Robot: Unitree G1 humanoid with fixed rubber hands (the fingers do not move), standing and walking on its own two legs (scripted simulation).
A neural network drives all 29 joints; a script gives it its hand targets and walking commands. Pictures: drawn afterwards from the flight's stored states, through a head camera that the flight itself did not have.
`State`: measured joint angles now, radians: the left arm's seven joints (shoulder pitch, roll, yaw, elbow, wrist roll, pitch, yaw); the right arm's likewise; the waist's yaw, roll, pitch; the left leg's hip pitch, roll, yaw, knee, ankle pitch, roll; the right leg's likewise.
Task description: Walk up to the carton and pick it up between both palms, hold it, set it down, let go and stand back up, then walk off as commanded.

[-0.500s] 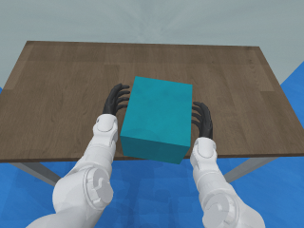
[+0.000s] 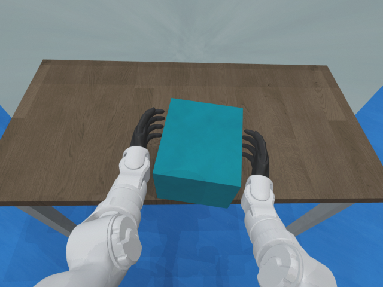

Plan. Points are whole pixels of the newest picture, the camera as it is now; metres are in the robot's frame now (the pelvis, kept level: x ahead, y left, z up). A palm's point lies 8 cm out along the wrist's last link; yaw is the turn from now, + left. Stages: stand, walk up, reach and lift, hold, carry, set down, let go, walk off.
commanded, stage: reach and lift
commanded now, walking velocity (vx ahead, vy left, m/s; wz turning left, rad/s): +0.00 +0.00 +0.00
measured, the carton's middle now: (199, 153) +0.41 +0.01 -0.02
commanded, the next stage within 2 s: none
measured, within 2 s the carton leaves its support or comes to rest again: neither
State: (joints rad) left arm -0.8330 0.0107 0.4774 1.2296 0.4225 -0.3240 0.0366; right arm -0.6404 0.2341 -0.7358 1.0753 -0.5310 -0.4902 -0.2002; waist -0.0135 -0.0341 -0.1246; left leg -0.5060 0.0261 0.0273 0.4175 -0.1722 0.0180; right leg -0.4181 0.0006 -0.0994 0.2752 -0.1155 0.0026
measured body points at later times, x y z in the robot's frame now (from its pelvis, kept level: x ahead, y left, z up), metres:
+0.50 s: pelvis +0.01 -0.01 +0.01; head +0.04 +0.02 +0.45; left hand +0.42 +0.14 +0.05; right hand +0.38 -0.12 +0.03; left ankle +0.00 +0.10 -0.74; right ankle -0.01 -0.12 -0.74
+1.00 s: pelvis -0.02 -0.02 +0.01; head -0.04 +0.00 +0.46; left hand +0.39 +0.11 +0.14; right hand +0.36 -0.15 +0.12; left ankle +0.00 +0.10 -0.74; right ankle -0.01 -0.12 -0.74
